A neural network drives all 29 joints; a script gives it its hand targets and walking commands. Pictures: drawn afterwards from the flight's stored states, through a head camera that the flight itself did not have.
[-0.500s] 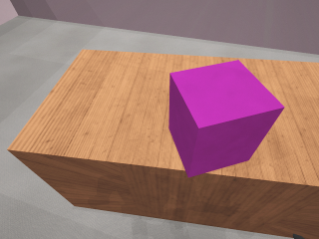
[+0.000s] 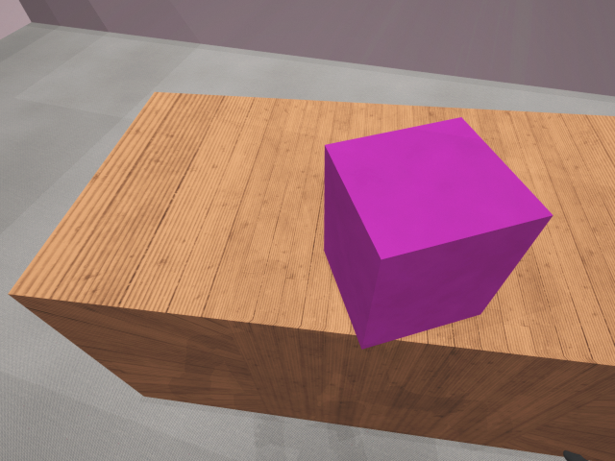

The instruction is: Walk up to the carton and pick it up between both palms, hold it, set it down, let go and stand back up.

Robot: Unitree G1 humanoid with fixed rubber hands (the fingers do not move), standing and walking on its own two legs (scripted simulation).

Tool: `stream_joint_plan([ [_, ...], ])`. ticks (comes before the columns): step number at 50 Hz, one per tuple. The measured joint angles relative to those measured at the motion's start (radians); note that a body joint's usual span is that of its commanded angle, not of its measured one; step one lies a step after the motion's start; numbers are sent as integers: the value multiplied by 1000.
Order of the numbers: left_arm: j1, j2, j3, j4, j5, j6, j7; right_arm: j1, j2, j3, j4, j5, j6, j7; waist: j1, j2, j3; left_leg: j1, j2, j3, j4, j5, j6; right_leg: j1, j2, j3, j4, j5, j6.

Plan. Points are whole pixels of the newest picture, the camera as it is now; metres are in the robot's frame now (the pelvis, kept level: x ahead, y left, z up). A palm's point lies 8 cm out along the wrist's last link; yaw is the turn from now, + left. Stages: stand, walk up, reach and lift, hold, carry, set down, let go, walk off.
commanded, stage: walk up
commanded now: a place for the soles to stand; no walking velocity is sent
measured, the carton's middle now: (409, 237) +0.43 -0.12 +0.02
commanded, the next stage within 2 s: none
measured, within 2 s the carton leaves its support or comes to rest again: neither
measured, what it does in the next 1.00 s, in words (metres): steps to the right: right foot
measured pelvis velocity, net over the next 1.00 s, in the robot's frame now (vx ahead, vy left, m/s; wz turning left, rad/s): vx -0.01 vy -0.15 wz -0.04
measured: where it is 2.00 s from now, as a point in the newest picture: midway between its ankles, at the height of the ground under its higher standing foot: outside the picture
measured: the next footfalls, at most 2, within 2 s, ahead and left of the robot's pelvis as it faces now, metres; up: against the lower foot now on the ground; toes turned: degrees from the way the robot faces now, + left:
right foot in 0.74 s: +0.04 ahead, -0.23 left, +0.00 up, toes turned +2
left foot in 1.34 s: +0.13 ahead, -0.02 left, +0.00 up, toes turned -5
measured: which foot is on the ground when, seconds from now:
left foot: down 0.00-0.74, up 0.76-1.00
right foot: down 0.00-0.40, up 0.42-0.72, down 0.74-1.00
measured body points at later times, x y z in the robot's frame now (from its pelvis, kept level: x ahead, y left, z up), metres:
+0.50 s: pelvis -0.01 -0.01 +0.00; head +0.00 +0.00 +0.45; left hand +0.09 +0.32 -0.11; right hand +0.08 -0.34 -0.09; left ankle +0.05 +0.12 -0.73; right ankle -0.02 -0.14 -0.69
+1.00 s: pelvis -0.01 -0.15 +0.01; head +0.05 -0.17 +0.45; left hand +0.06 +0.18 -0.09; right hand +0.05 -0.49 -0.12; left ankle -0.01 +0.02 -0.67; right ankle +0.00 -0.23 -0.73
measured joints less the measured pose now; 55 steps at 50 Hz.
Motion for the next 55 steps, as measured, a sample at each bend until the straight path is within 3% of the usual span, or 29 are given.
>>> stream_joint_plan([
  [20,0,0,-1,-7,1,13,-12,-2,0,0,0,0,0,-4,0,-1,-29,0,0,0,-1,9,4,1,0,0,-3,11,0],
  [24,-1,18,0,-75,1,81,-52,33,-4,-1,1,0,-26,-46,-1,-7,-26,1,15,-8,-1,9,12,-75,16,17,219,-130,0],
  [28,0,53,0,-112,1,109,-80,68,-5,0,0,0,-30,-70,-1,-27,-21,0,50,-27,-1,7,9,-136,14,51,362,-115,0],
  [32,0,79,0,-122,1,122,-84,78,-6,0,0,0,-40,-75,0,-81,-18,0,76,-37,-1,6,-14,-147,-13,80,377,-79,0],
  [36,9,70,0,-123,1,117,-86,75,-25,0,0,0,-34,-72,1,-109,-19,-13,94,-36,3,2,-38,-117,-40,80,252,-118,0],
  [37,19,68,0,-123,1,106,-82,72,-34,0,1,0,-26,-71,3,-107,-19,-29,97,-37,30,-18,-25,-90,-41,80,173,-95,4],
  [39,30,36,0,-103,1,87,-68,66,-50,0,2,0,-2,-71,5,-54,-2,-78,99,-78,170,-152,11,-83,-8,52,170,-63,16],
  [43,77,8,0,-94,1,82,-47,66,-49,0,0,0,8,-67,20,-22,-4,-157,27,-58,376,-197,24,-68,4,58,101,-48,13],
  [49,80,11,0,-96,1,40,-19,67,-50,1,0,0,5,-49,19,7,-1,-161,25,-4,395,-198,26,-59,27,57,-18,35,-24],
  [55,85,4,0,-96,1,9,19,54,-50,0,0,0,22,-36,20,17,-1,-146,26,16,356,-198,24,-39,56,57,-28,24,-29],
])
